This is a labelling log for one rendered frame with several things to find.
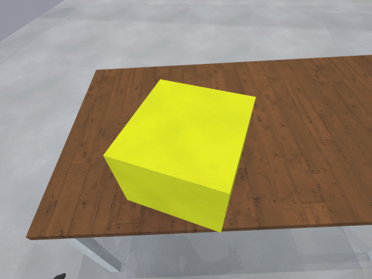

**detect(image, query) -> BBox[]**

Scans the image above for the table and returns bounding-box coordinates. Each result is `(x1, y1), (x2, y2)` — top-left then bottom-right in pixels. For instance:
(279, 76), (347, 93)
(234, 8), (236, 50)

(26, 55), (372, 273)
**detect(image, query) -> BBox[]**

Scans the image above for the carton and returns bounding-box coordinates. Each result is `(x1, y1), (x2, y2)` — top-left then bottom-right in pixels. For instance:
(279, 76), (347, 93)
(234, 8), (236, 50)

(103, 80), (256, 233)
